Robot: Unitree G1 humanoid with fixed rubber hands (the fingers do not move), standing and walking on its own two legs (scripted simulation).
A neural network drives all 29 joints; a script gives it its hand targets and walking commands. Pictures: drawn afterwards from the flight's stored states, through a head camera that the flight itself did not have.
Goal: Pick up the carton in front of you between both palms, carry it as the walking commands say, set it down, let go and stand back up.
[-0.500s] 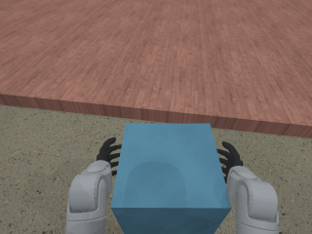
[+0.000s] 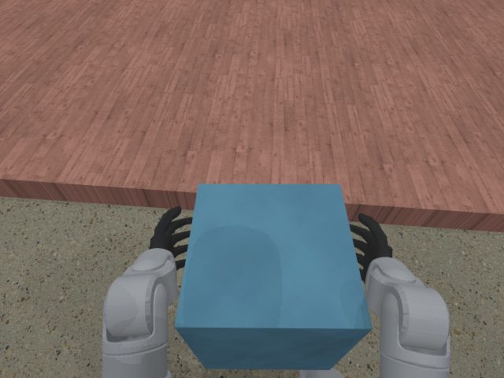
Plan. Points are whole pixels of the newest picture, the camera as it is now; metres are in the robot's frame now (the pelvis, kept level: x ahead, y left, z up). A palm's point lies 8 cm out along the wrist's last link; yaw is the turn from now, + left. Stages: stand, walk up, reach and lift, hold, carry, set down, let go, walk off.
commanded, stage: carry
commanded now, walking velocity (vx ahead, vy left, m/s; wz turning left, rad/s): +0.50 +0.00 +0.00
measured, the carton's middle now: (268, 282) +0.27 -0.01 +0.00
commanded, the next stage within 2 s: none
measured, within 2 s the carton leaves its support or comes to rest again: neither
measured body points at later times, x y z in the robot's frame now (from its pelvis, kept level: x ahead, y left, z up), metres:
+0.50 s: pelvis +0.34 -0.04 +0.00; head +0.37 -0.05 +0.45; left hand +0.62 +0.13 +0.10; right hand +0.64 -0.17 +0.09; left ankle +0.39 +0.12 -0.69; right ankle +0.30 -0.11 -0.75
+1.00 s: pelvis +0.55 +0.00 -0.02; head +0.66 +0.01 +0.41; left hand +0.97 +0.17 +0.10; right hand +0.97 -0.13 +0.10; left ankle +0.61 +0.07 -0.75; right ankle +0.56 -0.12 -0.75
